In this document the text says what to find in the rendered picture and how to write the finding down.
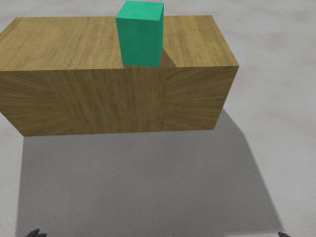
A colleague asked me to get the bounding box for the pedestal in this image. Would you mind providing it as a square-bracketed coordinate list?
[0, 15, 240, 137]

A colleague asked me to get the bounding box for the carton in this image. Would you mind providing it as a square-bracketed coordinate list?
[116, 0, 164, 68]

